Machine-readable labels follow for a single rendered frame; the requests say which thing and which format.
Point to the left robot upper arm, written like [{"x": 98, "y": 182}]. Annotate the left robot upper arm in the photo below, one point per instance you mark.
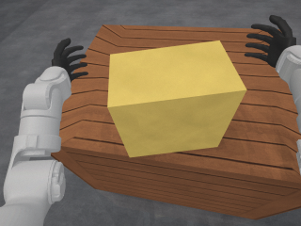
[{"x": 32, "y": 187}]

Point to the right robot forearm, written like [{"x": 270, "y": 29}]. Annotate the right robot forearm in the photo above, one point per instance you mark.
[{"x": 289, "y": 70}]

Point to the carton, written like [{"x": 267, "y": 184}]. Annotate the carton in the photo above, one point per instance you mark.
[{"x": 173, "y": 99}]

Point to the left robot hand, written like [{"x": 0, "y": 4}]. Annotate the left robot hand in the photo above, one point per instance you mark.
[{"x": 62, "y": 60}]

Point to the right robot hand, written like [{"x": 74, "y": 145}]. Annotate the right robot hand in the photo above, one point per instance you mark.
[{"x": 279, "y": 42}]

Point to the left robot forearm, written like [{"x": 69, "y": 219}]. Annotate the left robot forearm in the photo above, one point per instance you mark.
[{"x": 41, "y": 115}]

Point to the pedestal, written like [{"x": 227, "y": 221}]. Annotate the pedestal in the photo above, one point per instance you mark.
[{"x": 253, "y": 173}]

